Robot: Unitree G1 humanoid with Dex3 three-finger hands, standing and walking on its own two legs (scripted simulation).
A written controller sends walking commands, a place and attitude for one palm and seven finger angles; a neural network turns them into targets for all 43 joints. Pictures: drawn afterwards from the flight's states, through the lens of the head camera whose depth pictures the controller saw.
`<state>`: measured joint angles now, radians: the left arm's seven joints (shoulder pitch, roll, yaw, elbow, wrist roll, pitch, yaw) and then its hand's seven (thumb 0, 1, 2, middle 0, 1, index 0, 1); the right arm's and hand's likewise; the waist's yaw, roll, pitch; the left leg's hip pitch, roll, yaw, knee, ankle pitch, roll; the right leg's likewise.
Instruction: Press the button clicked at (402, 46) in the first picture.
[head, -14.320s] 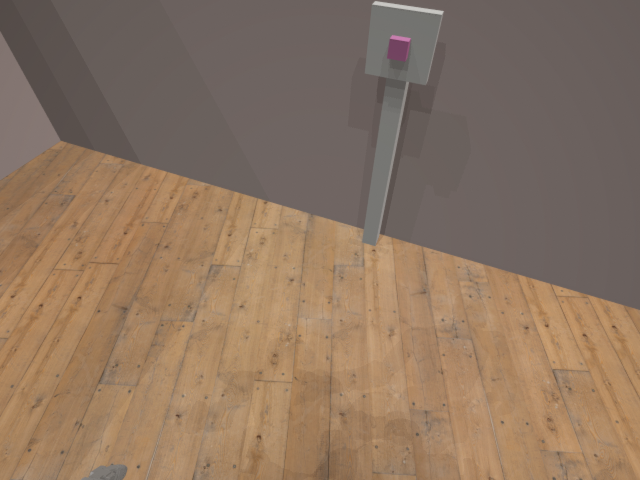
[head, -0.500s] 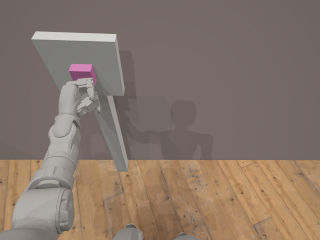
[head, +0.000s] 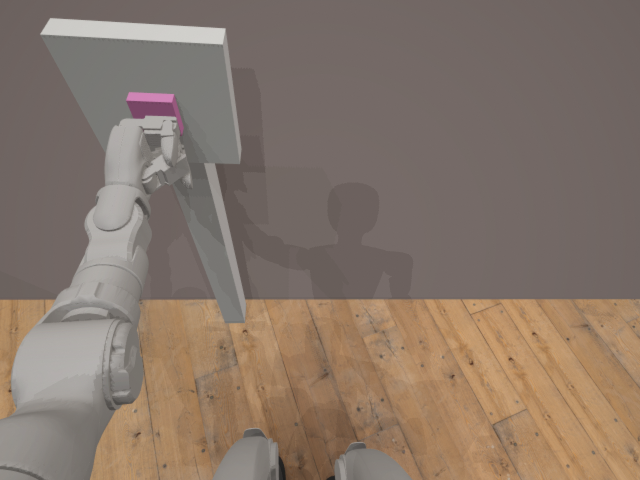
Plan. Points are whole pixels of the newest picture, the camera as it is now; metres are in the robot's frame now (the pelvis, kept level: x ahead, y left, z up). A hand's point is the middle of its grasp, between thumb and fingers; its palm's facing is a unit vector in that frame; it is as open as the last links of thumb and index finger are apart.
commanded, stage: hold the button down briefly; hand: left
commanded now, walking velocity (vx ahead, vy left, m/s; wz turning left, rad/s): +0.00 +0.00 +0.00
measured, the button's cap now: (158, 109) +0.54 +0.18 +0.13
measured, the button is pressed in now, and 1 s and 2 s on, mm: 11 0 0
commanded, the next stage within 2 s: pull the fist back off the button in 0.26 s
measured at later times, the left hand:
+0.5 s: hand (183, 161) +0.49 +0.15 +0.09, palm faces -0.01 -1.00 -0.02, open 3.6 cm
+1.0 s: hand (188, 189) +0.44 +0.14 +0.09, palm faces -0.03 -1.00 -0.01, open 3.2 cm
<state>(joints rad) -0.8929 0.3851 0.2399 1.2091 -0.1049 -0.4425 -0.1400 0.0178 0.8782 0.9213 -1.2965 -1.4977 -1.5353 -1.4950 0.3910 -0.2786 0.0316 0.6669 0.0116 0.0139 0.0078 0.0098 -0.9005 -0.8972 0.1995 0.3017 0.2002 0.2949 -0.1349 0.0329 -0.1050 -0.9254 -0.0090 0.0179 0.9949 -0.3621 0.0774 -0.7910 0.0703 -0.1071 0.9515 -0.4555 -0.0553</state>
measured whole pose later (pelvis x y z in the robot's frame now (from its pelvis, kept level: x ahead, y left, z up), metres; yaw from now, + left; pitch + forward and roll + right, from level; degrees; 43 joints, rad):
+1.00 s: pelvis +0.02 +0.01 +0.01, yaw -2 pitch +13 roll -3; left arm -0.54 0.25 0.19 0.84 -0.16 -0.39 -0.11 0.02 0.90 0.90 -1.30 -1.50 -1.33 -1.49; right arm 0.36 -0.27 0.01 0.59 0.03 0.04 0.03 0.01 -0.90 -0.90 0.20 0.30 0.20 0.29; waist -0.08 0.04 -0.12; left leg -0.78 -0.01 0.07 0.93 -0.38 0.09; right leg -0.66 0.07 -0.05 0.89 -0.46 -0.04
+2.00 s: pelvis +0.03 +0.00 +0.04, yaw +0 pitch +4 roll -2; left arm 0.09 0.28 0.17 0.07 -0.30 -0.15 -0.23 0.02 0.90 0.90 -1.30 -1.50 -1.30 -1.50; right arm 0.25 -0.27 0.04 0.53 0.08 -0.05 -0.05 0.02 -0.90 -0.90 0.20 0.30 0.20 0.29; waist 0.00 0.05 -0.10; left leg -0.49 -0.02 0.04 0.74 -0.33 0.07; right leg -0.37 0.07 -0.05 0.70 -0.41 -0.05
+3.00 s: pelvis +0.04 -0.01 +0.07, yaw +0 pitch -4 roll -1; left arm 0.55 0.33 0.27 -0.47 -0.08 -0.09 0.10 0.02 0.89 0.90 -1.30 -1.50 -1.31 -1.49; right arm 0.20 -0.23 0.03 0.61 0.01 -0.06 -0.06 0.02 -0.90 -0.90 0.20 0.30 0.20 0.29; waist 0.07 0.07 0.00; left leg -0.15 -0.04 0.04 0.43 -0.20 0.06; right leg -0.02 0.07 -0.03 0.35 -0.26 -0.05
